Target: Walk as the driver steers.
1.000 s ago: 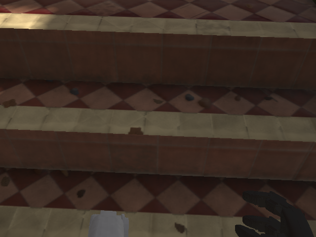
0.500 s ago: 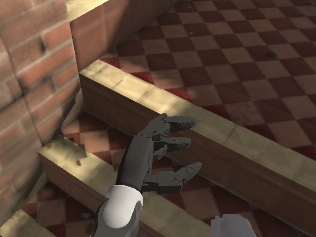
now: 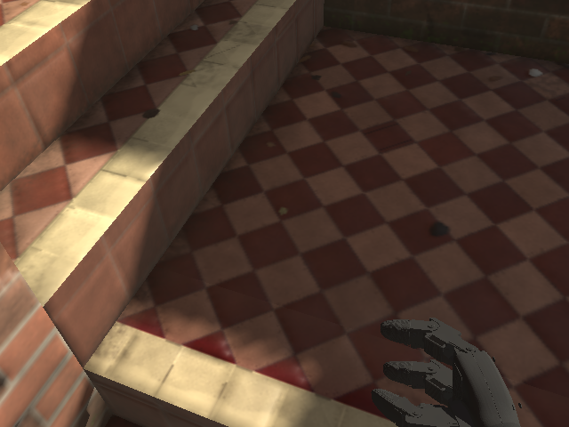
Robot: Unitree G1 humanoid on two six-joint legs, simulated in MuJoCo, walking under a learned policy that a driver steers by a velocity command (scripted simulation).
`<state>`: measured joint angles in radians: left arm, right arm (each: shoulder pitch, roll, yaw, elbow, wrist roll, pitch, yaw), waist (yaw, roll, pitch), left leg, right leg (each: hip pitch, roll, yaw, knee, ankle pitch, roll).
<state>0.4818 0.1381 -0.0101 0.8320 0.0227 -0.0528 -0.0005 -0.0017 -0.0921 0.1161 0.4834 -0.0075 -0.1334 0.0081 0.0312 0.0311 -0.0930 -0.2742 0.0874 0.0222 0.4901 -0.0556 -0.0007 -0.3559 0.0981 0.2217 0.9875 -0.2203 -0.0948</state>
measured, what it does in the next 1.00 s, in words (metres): climbs: right foot 0.20 m higher, then left foot 0.19 m higher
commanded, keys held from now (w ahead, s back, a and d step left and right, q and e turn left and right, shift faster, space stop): w+e+shift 0.42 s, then w+q+shift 0.58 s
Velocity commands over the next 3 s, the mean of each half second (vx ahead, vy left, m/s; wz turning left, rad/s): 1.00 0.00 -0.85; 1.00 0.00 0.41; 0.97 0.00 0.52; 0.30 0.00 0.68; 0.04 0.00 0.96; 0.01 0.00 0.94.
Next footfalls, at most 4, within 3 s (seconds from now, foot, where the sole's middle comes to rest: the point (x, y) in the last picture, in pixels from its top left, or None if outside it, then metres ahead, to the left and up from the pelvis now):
0.20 right None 0.17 -0.09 -0.59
0.64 left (308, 376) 0.48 0.02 -0.40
1.16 right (446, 266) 0.73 -0.26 -0.40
1.54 left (283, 153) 1.08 0.08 -0.40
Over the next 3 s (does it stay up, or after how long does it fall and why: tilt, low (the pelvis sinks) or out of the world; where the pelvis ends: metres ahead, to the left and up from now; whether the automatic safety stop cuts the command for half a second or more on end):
stays up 1.11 -0.13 0.38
